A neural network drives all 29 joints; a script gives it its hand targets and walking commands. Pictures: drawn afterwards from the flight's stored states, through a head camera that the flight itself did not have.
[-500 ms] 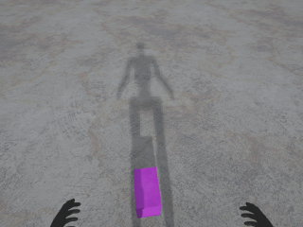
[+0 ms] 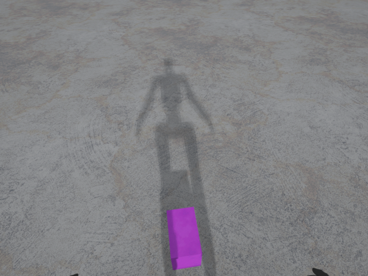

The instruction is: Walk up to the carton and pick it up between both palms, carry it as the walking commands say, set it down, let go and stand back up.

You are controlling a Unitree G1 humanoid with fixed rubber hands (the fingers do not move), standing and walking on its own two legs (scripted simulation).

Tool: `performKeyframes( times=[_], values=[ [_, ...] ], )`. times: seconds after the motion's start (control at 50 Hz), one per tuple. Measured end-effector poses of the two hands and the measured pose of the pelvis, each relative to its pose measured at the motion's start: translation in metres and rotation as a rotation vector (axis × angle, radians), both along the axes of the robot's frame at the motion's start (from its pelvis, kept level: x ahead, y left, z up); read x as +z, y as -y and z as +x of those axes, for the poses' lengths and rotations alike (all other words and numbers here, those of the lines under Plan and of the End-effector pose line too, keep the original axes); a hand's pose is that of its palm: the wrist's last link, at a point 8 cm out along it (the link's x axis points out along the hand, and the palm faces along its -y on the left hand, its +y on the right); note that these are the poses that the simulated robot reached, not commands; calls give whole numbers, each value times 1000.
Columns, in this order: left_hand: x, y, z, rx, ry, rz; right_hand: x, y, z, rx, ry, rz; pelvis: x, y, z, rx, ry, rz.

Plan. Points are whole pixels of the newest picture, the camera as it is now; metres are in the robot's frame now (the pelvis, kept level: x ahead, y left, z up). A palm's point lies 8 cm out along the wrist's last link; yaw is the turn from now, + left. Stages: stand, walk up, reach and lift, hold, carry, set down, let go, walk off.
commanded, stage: stand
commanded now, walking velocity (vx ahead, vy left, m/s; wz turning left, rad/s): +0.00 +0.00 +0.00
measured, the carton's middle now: (183, 237) +0.47 +0.04 -0.68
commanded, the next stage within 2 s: none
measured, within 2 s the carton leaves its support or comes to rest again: neither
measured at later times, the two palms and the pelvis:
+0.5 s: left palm out of the picture +0.08 +0.29 -0.10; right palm out of the picture +0.08 -0.32 -0.10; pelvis -0.01 -0.01 +0.01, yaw +0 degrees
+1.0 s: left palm out of the picture +0.07 +0.30 -0.10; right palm out of the picture +0.08 -0.33 -0.10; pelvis -0.01 -0.02 +0.01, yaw +0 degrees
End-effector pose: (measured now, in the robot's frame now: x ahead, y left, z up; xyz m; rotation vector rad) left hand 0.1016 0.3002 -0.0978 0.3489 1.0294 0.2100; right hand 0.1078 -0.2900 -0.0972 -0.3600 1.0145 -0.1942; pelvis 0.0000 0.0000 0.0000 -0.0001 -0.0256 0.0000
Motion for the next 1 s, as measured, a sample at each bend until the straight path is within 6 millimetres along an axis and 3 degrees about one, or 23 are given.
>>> performKeyframes(
  times=[0.28,0.64,0.84,1.0],
  values=[
    [-5,13,-19,8,-39,-5,5,20,-5,-11,-21,-15,4,12,-8,7,13,-3],
    [-4,11,-23,7,-87,8,-4,32,-41,-45,-130,-15,6,16,-12,8,6,-3],
    [-5,15,-20,14,-82,-7,0,38,-33,-40,-117,-37,6,17,-11,7,8,-1],
    [-1,4,-28,35,-96,22,0,36,-26,-25,-100,-28,7,18,-14,9,5,1]
  ],
)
